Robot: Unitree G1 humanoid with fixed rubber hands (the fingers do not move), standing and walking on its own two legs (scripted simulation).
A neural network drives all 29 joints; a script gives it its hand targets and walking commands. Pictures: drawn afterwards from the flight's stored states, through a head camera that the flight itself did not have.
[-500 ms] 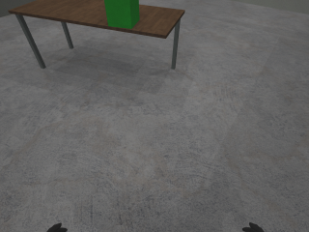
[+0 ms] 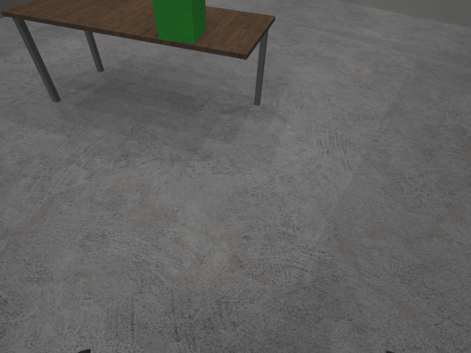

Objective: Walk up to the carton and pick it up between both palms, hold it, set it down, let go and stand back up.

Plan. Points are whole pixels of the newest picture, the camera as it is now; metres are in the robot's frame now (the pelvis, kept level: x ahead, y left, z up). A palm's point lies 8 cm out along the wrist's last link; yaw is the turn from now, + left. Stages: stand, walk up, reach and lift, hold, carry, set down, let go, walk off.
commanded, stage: stand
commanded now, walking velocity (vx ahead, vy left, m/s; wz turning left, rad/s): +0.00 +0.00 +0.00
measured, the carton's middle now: (180, 9) +1.70 +0.30 +0.00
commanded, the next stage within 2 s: walk up in 0.76 s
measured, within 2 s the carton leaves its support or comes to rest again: neither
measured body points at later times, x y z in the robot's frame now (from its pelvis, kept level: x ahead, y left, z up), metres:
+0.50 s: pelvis +0.00 +0.00 +0.02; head +0.00 +0.00 +0.47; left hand +0.09 +0.30 -0.11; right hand +0.11 -0.29 -0.10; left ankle +0.02 +0.11 -0.72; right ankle +0.02 -0.13 -0.72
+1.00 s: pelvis +0.01 +0.00 +0.02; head +0.00 +0.00 +0.47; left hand +0.11 +0.29 -0.11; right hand +0.09 -0.31 -0.10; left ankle +0.02 +0.11 -0.72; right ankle +0.02 -0.13 -0.72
